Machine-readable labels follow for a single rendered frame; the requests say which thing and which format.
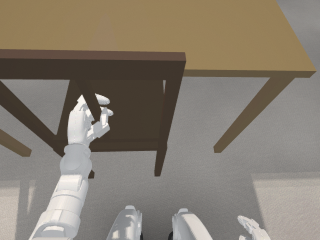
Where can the right robot thigh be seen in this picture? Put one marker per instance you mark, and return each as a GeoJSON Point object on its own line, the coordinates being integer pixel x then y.
{"type": "Point", "coordinates": [187, 226]}

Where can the robot thigh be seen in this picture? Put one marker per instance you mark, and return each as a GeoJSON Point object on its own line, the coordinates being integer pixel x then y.
{"type": "Point", "coordinates": [187, 226]}
{"type": "Point", "coordinates": [126, 226]}

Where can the left robot thigh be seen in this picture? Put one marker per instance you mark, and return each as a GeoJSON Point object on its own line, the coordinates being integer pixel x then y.
{"type": "Point", "coordinates": [126, 226]}

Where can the left robot forearm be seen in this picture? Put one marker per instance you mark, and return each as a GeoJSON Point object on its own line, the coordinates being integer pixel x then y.
{"type": "Point", "coordinates": [62, 216]}

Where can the right robot hand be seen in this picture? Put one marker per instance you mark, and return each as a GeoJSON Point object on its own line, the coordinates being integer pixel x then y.
{"type": "Point", "coordinates": [253, 228]}

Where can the table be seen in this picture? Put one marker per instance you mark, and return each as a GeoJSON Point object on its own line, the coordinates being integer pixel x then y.
{"type": "Point", "coordinates": [220, 38]}

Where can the left robot hand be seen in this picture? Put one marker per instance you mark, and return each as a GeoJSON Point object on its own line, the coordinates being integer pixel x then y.
{"type": "Point", "coordinates": [80, 119]}

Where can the chair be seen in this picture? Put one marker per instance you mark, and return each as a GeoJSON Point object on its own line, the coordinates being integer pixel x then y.
{"type": "Point", "coordinates": [132, 81]}

